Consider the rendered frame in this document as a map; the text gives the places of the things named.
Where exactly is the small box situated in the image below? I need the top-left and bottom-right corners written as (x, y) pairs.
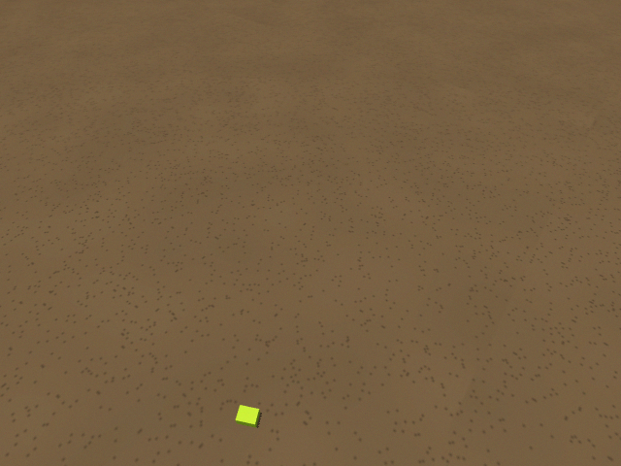
top-left (236, 405), bottom-right (260, 428)

